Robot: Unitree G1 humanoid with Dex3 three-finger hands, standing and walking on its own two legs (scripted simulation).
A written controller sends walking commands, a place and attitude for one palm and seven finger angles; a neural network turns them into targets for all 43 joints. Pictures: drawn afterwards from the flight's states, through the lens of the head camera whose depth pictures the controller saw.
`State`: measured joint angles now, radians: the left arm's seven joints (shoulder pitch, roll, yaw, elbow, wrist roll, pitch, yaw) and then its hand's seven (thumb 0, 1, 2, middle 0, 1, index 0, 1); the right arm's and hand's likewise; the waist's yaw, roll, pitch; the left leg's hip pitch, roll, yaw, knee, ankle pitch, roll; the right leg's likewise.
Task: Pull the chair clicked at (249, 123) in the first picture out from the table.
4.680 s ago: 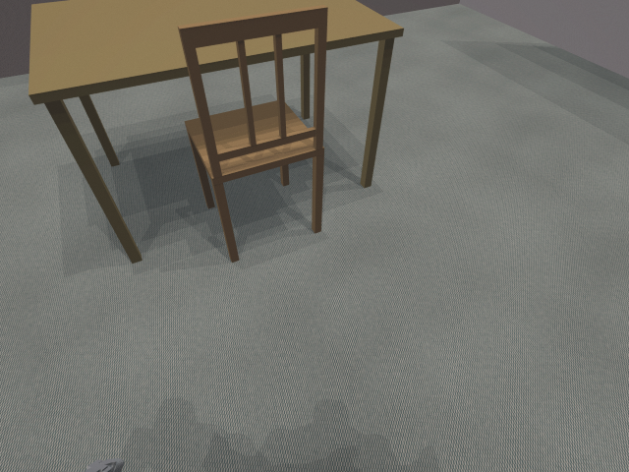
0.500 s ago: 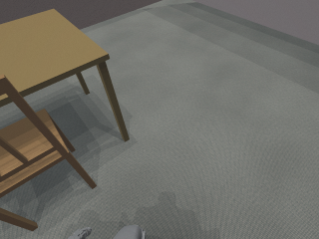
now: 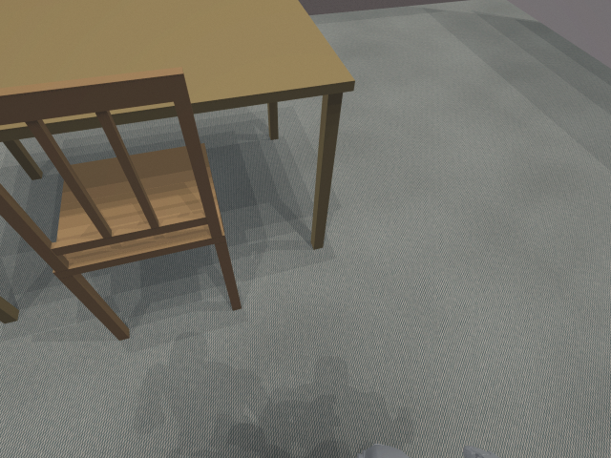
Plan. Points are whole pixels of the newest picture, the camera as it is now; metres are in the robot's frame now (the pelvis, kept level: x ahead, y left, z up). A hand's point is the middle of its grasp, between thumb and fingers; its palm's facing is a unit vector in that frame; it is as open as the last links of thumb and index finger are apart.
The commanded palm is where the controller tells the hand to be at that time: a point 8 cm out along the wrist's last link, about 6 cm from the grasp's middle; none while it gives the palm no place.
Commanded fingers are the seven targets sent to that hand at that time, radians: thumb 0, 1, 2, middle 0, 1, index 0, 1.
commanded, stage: turn to face it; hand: left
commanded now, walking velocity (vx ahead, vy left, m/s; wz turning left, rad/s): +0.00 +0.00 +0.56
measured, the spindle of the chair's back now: (76, 186) +0.57 +0.51 -0.08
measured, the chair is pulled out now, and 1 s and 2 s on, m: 0.00 0.00 0.00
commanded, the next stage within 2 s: take the last steps up to it in 0.44 s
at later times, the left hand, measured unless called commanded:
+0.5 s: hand out of the picture -0.02 +0.17 -0.16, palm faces +0.30 -0.92 -0.25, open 7.3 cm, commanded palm none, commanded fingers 0.00 0.90 0.90 -0.20 -0.30 -0.20 -0.30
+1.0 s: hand out of the picture -0.01 +0.19 -0.16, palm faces +0.38 -0.90 -0.23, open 7.4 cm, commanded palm none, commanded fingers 0.00 0.90 0.90 -0.20 -0.30 -0.20 -0.30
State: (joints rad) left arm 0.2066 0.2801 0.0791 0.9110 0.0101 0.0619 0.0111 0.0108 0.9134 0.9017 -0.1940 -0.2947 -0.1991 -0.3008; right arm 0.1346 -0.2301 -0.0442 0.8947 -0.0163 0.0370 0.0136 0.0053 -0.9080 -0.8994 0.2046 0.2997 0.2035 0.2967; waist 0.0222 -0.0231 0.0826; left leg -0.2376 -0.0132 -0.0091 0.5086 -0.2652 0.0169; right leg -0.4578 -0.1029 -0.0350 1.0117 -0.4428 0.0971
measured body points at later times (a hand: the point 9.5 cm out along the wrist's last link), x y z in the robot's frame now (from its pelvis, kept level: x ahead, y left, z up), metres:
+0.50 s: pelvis -0.02 -0.03 +0.00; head +0.00 -0.03 +0.45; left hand -0.03 +0.22 -0.14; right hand +0.12 -0.26 -0.14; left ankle -0.06 +0.09 -0.70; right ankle +0.03 -0.14 -0.74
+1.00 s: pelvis +0.01 -0.01 -0.01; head +0.02 -0.03 +0.44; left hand -0.03 +0.23 -0.14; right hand +0.07 -0.23 -0.17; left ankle -0.06 +0.09 -0.73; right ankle +0.07 -0.09 -0.74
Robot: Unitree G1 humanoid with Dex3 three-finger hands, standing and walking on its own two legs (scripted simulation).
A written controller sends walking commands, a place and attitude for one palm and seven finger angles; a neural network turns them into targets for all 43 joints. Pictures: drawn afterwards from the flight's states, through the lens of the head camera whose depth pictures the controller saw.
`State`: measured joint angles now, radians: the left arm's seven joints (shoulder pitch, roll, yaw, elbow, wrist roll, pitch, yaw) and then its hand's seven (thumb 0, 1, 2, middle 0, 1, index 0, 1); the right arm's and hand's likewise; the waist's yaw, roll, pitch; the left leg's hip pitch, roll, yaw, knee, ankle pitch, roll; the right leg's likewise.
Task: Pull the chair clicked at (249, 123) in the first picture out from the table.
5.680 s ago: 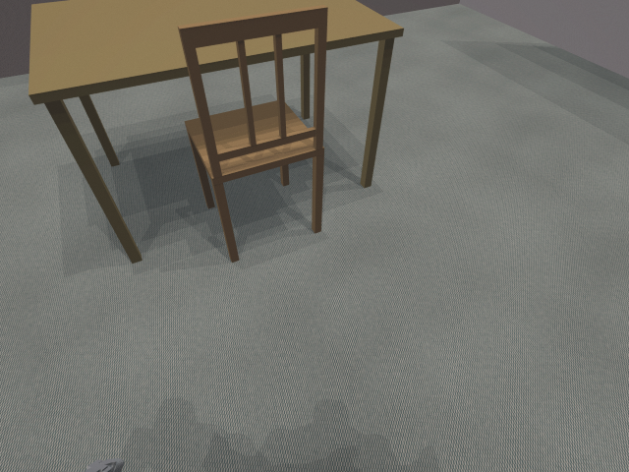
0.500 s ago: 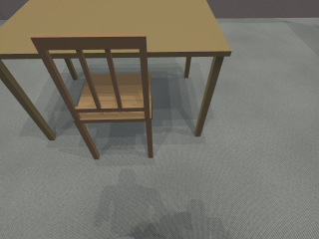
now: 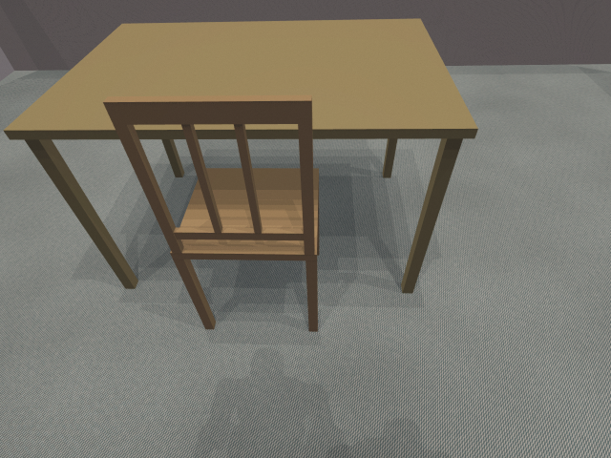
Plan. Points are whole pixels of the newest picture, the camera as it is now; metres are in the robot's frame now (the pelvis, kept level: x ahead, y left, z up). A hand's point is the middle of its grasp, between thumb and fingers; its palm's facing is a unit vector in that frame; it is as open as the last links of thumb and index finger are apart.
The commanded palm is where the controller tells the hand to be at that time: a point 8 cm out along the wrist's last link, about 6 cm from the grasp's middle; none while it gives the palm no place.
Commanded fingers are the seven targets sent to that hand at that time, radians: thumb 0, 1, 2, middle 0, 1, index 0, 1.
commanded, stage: take the last steps up to it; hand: left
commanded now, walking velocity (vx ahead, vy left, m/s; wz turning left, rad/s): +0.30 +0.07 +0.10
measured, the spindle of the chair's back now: (204, 183) +0.70 +0.28 -0.07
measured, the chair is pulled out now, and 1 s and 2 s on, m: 0.00 0.00 0.00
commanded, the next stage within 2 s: come to a stop and stand still in 0.58 s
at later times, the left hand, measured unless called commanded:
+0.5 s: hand out of the picture +0.05 +0.21 -0.18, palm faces +0.17 -0.97 -0.15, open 7.3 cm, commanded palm none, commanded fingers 0.00 0.90 0.90 -0.20 -0.30 -0.20 -0.30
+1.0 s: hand (187, 343) +0.35 +0.25 -0.16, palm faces +0.02 -0.98 -0.21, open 7.3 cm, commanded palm none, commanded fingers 0.00 0.90 0.90 -0.20 -0.30 -0.20 -0.30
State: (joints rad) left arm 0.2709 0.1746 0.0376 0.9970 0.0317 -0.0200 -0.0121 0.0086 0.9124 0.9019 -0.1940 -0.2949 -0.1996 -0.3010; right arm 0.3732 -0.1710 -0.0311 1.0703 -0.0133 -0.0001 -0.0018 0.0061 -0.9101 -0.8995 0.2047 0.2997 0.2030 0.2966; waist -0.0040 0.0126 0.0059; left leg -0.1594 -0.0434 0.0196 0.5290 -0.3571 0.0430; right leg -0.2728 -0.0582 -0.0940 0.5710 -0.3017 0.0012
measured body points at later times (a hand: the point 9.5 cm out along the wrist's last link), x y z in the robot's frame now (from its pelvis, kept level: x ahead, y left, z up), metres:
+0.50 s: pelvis +0.16 +0.06 -0.01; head +0.19 +0.08 +0.44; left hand +0.04 +0.26 -0.17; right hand +0.28 -0.16 -0.15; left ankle +0.23 +0.17 -0.73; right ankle +0.03 -0.09 -0.71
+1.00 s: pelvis +0.27 +0.08 +0.00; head +0.29 +0.07 +0.45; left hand +0.35 +0.30 -0.15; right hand +0.27 -0.14 -0.16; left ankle +0.22 +0.17 -0.73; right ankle +0.30 -0.03 -0.73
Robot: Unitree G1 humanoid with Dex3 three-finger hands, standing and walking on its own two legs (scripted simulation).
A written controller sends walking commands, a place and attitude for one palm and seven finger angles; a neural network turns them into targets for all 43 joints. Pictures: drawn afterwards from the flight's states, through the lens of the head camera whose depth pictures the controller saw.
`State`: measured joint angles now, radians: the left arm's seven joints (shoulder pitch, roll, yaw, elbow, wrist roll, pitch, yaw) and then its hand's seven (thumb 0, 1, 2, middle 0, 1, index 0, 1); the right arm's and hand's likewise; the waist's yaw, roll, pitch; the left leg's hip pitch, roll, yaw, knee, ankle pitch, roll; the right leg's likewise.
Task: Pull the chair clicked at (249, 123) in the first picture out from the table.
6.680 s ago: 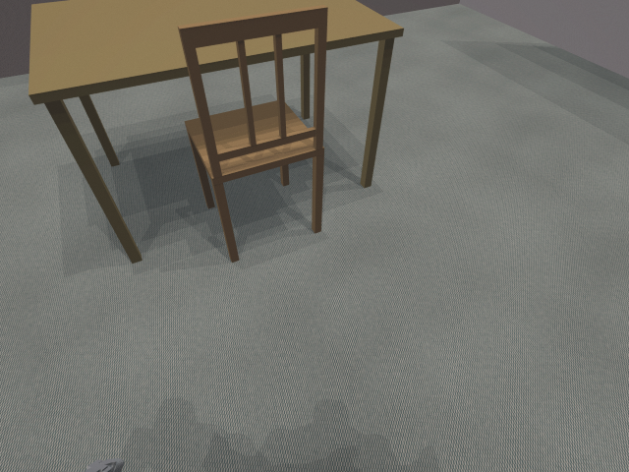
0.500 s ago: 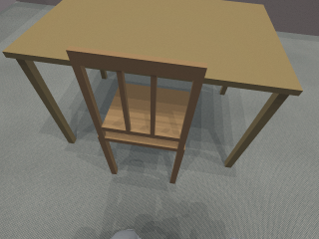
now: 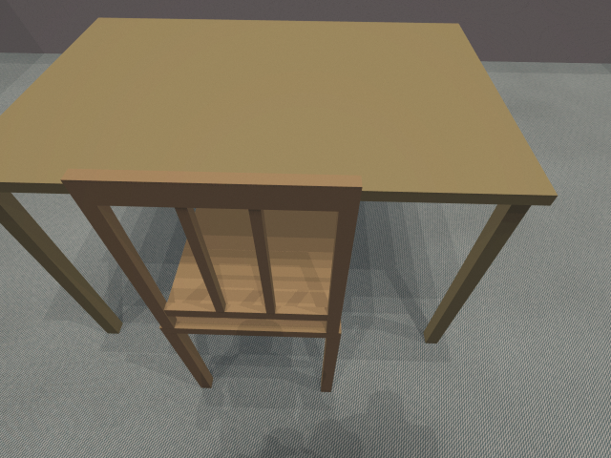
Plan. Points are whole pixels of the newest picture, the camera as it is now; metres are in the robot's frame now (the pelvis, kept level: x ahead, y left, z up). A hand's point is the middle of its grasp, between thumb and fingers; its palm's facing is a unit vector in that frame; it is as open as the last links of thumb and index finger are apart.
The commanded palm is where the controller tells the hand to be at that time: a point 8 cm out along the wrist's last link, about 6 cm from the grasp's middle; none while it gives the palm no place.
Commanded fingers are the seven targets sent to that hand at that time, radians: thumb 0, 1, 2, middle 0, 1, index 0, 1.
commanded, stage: come to a stop and stand still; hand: left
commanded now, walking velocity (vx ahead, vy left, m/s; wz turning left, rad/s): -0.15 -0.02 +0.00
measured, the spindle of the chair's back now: (205, 264) +0.44 +0.19 -0.08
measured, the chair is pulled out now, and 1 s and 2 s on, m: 0.00 0.00 0.00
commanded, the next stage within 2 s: look again from close up in 0.74 s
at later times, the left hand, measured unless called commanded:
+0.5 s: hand out of the picture -0.02 +0.17 -0.17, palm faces +0.02 -0.97 -0.22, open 7.3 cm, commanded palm none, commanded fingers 0.00 0.90 0.90 -0.20 -0.30 -0.20 -0.30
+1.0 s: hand out of the picture -0.04 +0.16 -0.17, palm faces +0.02 -0.98 -0.18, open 7.3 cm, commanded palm none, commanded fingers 0.00 0.90 0.90 -0.20 -0.30 -0.20 -0.30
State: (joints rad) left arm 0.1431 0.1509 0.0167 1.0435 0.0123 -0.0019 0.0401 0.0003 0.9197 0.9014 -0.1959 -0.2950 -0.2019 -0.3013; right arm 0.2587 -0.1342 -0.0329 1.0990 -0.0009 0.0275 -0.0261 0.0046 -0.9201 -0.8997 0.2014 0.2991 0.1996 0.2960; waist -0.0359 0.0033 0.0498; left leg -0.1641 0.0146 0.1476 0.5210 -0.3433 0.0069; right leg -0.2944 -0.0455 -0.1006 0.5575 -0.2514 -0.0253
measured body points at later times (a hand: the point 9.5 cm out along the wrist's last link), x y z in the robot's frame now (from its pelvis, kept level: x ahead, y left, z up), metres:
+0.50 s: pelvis -0.05 -0.01 +0.00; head -0.05 -0.02 +0.45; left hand -0.02 +0.22 -0.15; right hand +0.01 -0.25 -0.15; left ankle -0.02 +0.10 -0.73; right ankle -0.03 -0.12 -0.73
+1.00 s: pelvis -0.03 -0.01 +0.01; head -0.02 -0.01 +0.46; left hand -0.03 +0.21 -0.15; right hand -0.07 -0.21 -0.15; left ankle -0.02 +0.10 -0.73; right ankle -0.03 -0.12 -0.73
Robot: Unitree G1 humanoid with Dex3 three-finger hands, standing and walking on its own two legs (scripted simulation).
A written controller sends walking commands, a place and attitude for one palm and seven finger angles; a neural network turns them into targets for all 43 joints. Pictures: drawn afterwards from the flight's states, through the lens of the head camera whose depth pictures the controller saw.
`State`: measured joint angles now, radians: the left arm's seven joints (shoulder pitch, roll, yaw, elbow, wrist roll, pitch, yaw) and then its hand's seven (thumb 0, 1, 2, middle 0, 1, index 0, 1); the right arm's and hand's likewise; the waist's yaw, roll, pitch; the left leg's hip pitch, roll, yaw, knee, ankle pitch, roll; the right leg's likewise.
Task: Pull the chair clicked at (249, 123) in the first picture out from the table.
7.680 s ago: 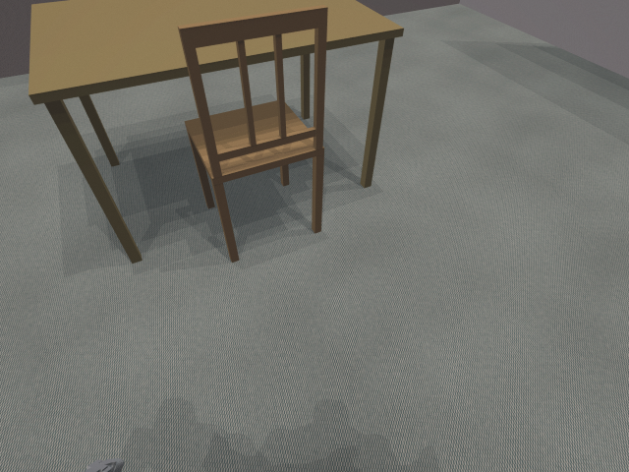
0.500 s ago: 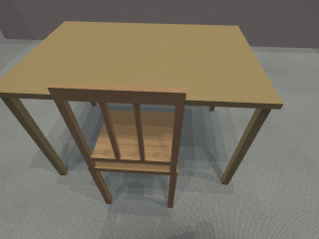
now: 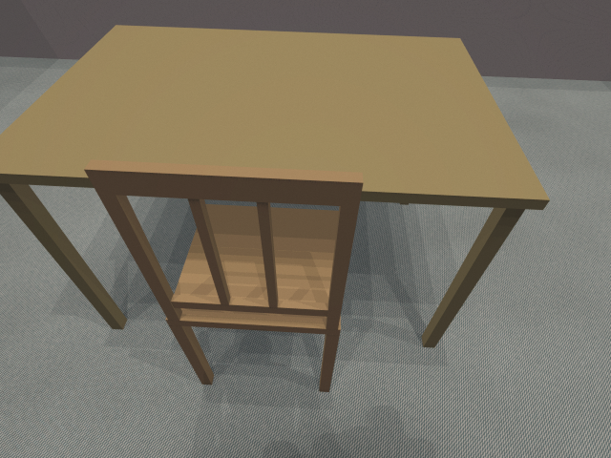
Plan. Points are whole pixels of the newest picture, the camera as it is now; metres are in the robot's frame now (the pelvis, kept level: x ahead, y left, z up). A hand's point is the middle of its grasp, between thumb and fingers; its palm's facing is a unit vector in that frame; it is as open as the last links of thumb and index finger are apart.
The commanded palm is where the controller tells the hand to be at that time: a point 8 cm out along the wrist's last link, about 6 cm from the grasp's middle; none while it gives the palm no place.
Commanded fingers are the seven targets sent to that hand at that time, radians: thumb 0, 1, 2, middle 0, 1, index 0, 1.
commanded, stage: look again from close up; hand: left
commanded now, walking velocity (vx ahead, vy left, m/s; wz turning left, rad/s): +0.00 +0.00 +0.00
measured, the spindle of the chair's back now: (212, 256) +0.47 +0.20 -0.08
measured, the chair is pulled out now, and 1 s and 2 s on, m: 0.00 0.00 0.00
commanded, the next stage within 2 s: none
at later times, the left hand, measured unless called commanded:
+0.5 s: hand out of the picture +0.01 +0.17 -0.17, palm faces +0.03 -0.98 -0.18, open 7.3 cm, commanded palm none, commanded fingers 0.00 0.90 0.90 -0.20 -0.30 -0.20 -0.30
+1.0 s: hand out of the picture +0.01 +0.16 -0.17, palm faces +0.02 -0.98 -0.18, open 7.3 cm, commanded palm none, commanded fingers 0.00 0.90 0.90 -0.20 -0.30 -0.20 -0.30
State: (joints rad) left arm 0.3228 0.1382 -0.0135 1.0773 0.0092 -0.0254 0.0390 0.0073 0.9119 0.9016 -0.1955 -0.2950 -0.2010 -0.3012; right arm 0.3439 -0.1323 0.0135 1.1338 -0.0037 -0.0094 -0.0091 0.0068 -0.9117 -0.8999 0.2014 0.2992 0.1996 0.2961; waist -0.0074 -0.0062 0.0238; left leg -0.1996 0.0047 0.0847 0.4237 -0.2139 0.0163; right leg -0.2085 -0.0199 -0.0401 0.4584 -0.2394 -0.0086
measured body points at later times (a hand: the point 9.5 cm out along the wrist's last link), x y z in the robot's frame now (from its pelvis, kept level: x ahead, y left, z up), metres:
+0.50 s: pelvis +0.02 +0.01 +0.00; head +0.02 +0.01 +0.45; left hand +0.01 +0.22 -0.16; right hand +0.03 -0.22 -0.16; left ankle +0.01 +0.11 -0.74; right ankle +0.00 -0.11 -0.74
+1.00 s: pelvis +0.03 +0.00 +0.00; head +0.03 +0.00 +0.45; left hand +0.01 +0.21 -0.16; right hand +0.02 -0.21 -0.16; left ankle +0.01 +0.11 -0.74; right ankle +0.00 -0.11 -0.74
